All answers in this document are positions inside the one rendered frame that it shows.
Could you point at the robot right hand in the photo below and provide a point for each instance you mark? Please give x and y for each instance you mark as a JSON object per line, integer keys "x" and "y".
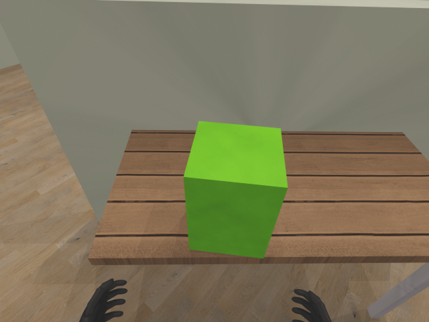
{"x": 318, "y": 312}

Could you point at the carton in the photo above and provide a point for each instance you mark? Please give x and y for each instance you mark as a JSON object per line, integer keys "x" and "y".
{"x": 234, "y": 183}

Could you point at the robot left hand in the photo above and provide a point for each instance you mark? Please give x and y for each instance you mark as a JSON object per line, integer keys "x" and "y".
{"x": 96, "y": 308}

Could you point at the table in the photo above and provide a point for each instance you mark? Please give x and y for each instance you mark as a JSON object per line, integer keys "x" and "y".
{"x": 352, "y": 197}

